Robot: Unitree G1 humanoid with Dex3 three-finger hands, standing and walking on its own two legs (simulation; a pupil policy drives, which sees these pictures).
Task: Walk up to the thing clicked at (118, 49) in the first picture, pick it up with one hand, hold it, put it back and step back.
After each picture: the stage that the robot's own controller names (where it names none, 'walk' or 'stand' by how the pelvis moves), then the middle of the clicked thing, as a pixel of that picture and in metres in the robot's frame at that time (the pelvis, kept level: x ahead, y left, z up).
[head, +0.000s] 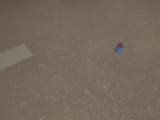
stand; (119, 48) +1.33 -0.44 -0.72
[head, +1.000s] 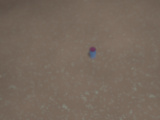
walk; (92, 52) +1.25 -0.03 -0.70
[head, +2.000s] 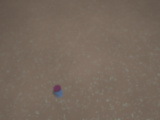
walk; (58, 91) +0.77 +0.28 -0.72
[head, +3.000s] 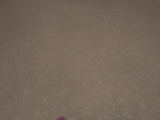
walk; out of the picture +0.51 +0.18 -0.70
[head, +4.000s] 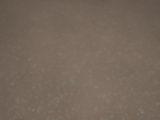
stand; out of the picture +0.40 +0.19 -0.71
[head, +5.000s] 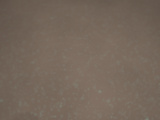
stand; out of the picture +0.36 +0.18 -0.72
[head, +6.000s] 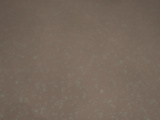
stand; out of the picture +0.35 +0.15 -0.72
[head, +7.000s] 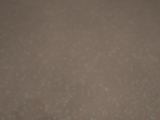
stand; out of the picture +0.35 +0.15 -0.71
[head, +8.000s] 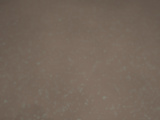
stand; out of the picture +0.33 +0.16 -0.73
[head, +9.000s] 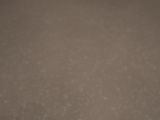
stand; out of the picture +0.32 +0.16 -0.73
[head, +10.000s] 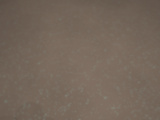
stand; out of the picture +0.32 +0.16 -0.73
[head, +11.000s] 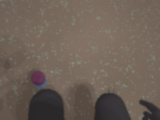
go down; (39, 80) +0.39 +0.19 -0.39
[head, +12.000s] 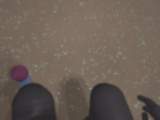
go down; (21, 76) +0.39 +0.23 -0.31
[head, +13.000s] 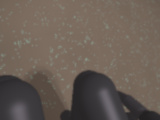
close in; out of the picture +0.37 +0.26 -0.22
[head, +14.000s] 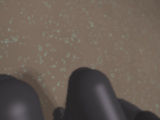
close; out of the picture +0.37 +0.26 -0.22
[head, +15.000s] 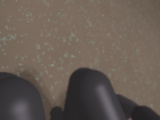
lift; out of the picture +0.36 +0.27 -0.22
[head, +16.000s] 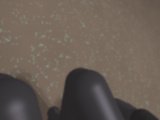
lift; out of the picture +0.35 +0.26 -0.22
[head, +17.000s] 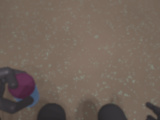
lift; (25, 91) +0.31 +0.19 -0.01
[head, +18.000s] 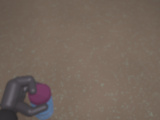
hold; (42, 102) +0.30 +0.15 +0.00
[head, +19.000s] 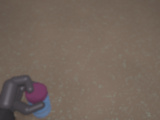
hold; (39, 100) +0.31 +0.16 +0.00
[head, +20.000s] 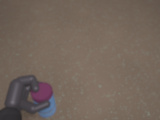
crouch; (44, 100) +0.31 +0.14 -0.01
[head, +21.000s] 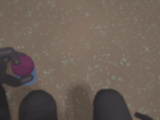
crouch; (25, 71) +0.39 +0.19 -0.10
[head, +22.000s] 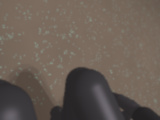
lower; out of the picture +0.38 +0.29 -0.22
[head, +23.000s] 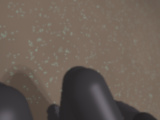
lower; out of the picture +0.38 +0.29 -0.22
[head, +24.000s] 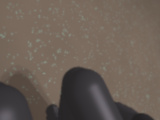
lower; out of the picture +0.38 +0.29 -0.22
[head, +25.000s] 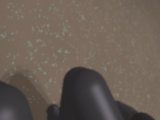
lower; out of the picture +0.37 +0.29 -0.22
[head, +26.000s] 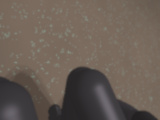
loosen; out of the picture +0.37 +0.28 -0.22
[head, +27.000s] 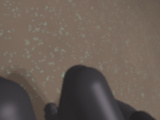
withdraw; out of the picture +0.36 +0.27 -0.22
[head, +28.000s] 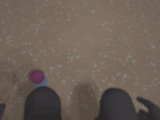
walk; (38, 79) +0.40 +0.21 -0.36
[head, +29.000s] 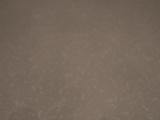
stand; out of the picture +0.32 +0.15 -0.66
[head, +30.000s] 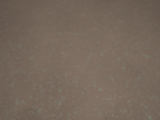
stand; out of the picture +0.33 +0.17 -0.66
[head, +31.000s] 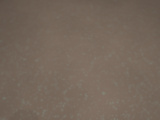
stand; out of the picture +0.34 +0.15 -0.70
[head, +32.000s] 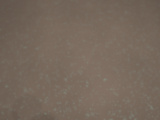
walk; out of the picture +0.37 +0.14 -0.71
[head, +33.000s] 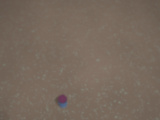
walk; (62, 101) +0.55 +0.10 -0.71
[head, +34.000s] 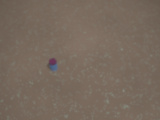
walk; (53, 64) +0.86 +0.25 -0.69
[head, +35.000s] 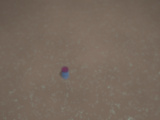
stand; (65, 72) +0.97 +0.16 -0.71
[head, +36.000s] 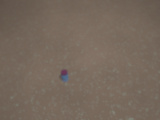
stand; (64, 75) +0.97 +0.18 -0.73
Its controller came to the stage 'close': yes
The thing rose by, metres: 0.70
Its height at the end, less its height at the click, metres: +0.00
